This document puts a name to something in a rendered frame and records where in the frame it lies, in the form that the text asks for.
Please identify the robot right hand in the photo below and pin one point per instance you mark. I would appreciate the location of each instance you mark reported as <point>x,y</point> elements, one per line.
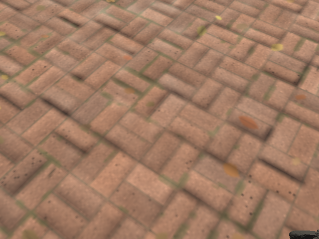
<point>304,234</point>

